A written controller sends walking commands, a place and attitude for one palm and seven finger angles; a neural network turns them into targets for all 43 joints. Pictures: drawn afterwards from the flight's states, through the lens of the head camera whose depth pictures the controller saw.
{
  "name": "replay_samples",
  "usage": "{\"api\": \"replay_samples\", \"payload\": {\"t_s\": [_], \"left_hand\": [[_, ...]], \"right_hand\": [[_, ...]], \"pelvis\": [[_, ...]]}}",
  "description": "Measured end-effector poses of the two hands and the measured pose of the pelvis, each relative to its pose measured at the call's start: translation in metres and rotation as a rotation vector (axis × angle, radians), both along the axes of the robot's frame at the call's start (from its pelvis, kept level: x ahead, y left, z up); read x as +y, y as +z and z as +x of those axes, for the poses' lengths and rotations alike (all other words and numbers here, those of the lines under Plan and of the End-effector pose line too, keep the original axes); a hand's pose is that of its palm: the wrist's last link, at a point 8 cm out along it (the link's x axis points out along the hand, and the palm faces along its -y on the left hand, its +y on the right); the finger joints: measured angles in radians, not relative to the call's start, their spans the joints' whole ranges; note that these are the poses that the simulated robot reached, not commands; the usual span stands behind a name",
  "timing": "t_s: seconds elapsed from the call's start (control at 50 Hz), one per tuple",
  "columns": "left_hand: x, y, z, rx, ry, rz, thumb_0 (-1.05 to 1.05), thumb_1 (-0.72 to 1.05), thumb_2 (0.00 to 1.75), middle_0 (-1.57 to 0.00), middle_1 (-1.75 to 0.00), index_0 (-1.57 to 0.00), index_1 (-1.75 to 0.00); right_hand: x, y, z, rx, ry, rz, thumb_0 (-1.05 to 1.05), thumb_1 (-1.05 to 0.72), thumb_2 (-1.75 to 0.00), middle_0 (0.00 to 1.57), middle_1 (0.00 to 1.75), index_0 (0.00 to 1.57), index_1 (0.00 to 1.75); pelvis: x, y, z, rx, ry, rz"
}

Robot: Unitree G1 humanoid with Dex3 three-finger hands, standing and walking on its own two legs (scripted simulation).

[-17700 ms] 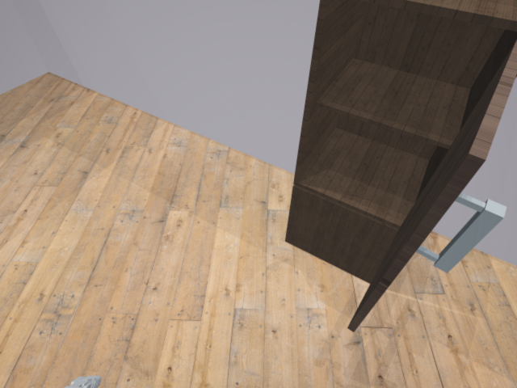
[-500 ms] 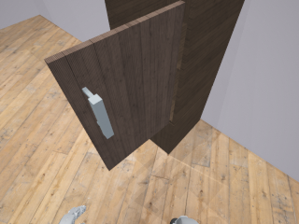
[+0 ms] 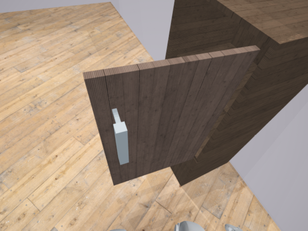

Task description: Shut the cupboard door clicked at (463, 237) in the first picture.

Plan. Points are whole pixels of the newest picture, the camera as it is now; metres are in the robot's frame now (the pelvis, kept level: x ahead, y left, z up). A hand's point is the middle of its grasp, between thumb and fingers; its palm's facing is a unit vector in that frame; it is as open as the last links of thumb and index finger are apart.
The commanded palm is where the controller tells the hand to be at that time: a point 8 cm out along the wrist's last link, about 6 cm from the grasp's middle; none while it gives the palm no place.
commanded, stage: shuffle to correct the standing spot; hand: left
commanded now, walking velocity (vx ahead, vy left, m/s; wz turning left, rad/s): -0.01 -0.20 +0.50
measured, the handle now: (119, 138) +0.30 +0.12 +0.08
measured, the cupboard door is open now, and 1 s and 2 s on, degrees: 84 84 84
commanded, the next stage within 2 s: come to a stop and stand still in 0.66 s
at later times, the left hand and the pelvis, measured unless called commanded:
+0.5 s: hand out of the picture +0.09 +0.05 -0.15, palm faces +0.20 -0.94 -0.26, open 7.4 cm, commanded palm none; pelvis +0.03 -0.16 +0.00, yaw +14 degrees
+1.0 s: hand out of the picture -0.10 -0.07 -0.17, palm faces +0.44 -0.87 -0.22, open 7.4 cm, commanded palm none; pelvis -0.02 -0.25 +0.01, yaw +23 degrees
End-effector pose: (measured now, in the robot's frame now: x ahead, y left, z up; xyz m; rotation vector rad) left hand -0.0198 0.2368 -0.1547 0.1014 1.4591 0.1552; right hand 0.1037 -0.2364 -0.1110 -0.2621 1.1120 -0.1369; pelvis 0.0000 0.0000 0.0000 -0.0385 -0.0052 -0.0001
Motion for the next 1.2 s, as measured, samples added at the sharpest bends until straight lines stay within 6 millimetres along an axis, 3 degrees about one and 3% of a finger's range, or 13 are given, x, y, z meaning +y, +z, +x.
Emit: {"api": "replay_samples", "payload": {"t_s": [0.08, 0.16, 0.24, 0.32, 0.4, 0.5, 0.62, 0.7, 0.78, 0.84, 0.94, 1.12, 1.2], "left_hand": [[-0.01, 0.012, 0.023, -0.068, 0.038, 0.013, 0.01, 0.91, 0.9, -0.2, -0.3, -0.2, -0.3], [-0.025, 0.019, 0.043, -0.098, 0.046, 0.039, 0.01, 0.91, 0.9, -0.2, -0.3, -0.2, -0.3], [-0.048, 0.023, 0.068, -0.135, 0.035, 0.072, 0.01, 0.91, 0.9, -0.2, -0.3, -0.2, -0.3], [-0.078, 0.026, 0.092, -0.211, 0.024, 0.128, 0.01, 0.91, 0.9, -0.2, -0.3, -0.2, -0.3], [-0.109, 0.038, 0.097, -0.254, 0.036, 0.151, 0.0, 0.91, 0.9, -0.2, -0.3, -0.2, -0.3], [-0.147, 0.041, 0.092, -0.301, 0.099, 0.136, 0.0, 0.91, 0.9, -0.2, -0.3, -0.2, -0.3], [-0.187, 0.025, 0.064, -0.3, 0.188, 0.088, 0.0, 0.91, 0.9, -0.2, -0.3, -0.2, -0.3], [-0.203, 0.007, 0.024, -0.25, 0.259, 0.063, 0.0, 0.91, 0.9, -0.2, -0.3, -0.2, -0.3], [-0.216, -0.009, -0.026, -0.164, 0.325, 0.039, 0.0, 0.91, 0.9, -0.2, -0.3, -0.2, -0.3], [-0.226, -0.002, -0.058, -0.086, 0.353, 0.034, 0.0, 0.91, 0.9, -0.2, -0.3, -0.2, -0.3], [-0.244, 0.016, -0.095, -0.055, 0.411, 0.054, 0.01, 0.91, 0.9, -0.2, -0.3, -0.2, -0.3], [-0.306, 0.019, -0.118, -0.003, 0.411, 0.07, 0.01, 0.91, 0.9, -0.19, -0.3, -0.2, -0.3], [-0.333, 0.025, -0.12, -0.005, 0.44, 0.035, 0.01, 0.91, 0.9, -0.2, -0.3, -0.2, -0.3]], "right_hand": [[-0.016, 0.003, -0.007, 0.081, 0.019, -0.001, 0.0, -0.91, -0.89, 0.21, 0.3, 0.2, 0.3], [-0.044, 0.002, -0.012, 0.13, 0.01, 0.001, 0.0, -0.91, -0.89, 0.21, 0.3, 0.21, 0.3], [-0.083, -0.009, -0.014, 0.165, -0.007, 0.003, 0.0, -0.91, -0.89, 0.21, 0.3, 0.21, 0.3], [-0.133, -0.034, -0.008, 0.188, -0.018, 0.007, 0.0, -0.91, -0.89, 0.21, 0.3, 0.21, 0.3], [-0.164, -0.037, 0.004, 0.205, 0.002, -0.004, 0.0, -0.91, -0.89, 0.2, 0.3, 0.2, 0.3], [-0.178, -0.029, 0.023, 0.188, 0.074, 0.011, 0.0, -0.91, -0.89, 0.2, 0.3, 0.2, 0.29], [-0.173, -0.024, 0.045, 0.156, 0.175, 0.026, 0.0, -0.91, -0.9, 0.2, 0.3, 0.2, 0.29], [-0.164, -0.023, 0.053, 0.117, 0.239, 0.027, 0.0, -0.91, -0.9, 0.2, 0.3, 0.2, 0.29], [-0.161, -0.019, 0.045, 0.087, 0.275, 0.021, 0.0, -0.91, -0.89, 0.2, 0.3, 0.2, 0.29], [-0.17, -0.013, 0.031, 0.092, 0.286, 0.009, 0.0, -0.91, -0.89, 0.21, 0.3, 0.2, 0.3], [-0.194, -0.009, 0.015, 0.145, 0.324, -0.008, 0.0, -0.92, -0.89, 0.21, 0.3, 0.2, 0.3], [-0.241, -0.036, -0.003, 0.209, 0.305, 0.053, 0.0, -0.91, -0.89, 0.2, 0.3, 0.2, 0.3], [-0.25, -0.031, -0.006, 0.244, 0.306, 0.055, 0.0, -0.91, -0.89, 0.2, 0.3, 0.2, 0.29]], "pelvis": [[-0.016, 0.01, 0.008, 0.009, 0.033, -0.006], [-0.04, 0.013, 0.014, 0.021, 0.062, -0.004], [-0.071, 0.008, 0.019, 0.033, 0.093, 0.009], [-0.108, -0.007, 0.025, 0.037, 0.128, 0.033], [-0.133, -0.003, 0.024, 0.019, 0.182, 0.052], [-0.161, 0.002, 0.025, 0.017, 0.243, 0.063], [-0.187, -0.001, 0.018, 0.015, 0.3, 0.045], [-0.202, -0.007, 0.007, 0.012, 0.337, 0.025], [-0.213, -0.011, -0.006, -0.005, 0.357, 0.036], [-0.22, -0.003, -0.015, -0.013, 0.377, 0.022], [-0.233, 0.008, -0.023, -0.011, 0.393, 0.01], [-0.275, -0.001, -0.021, -0.015, 0.402, 0.04], [-0.279, 0.007, -0.018, -0.012, 0.397, 0.062]]}}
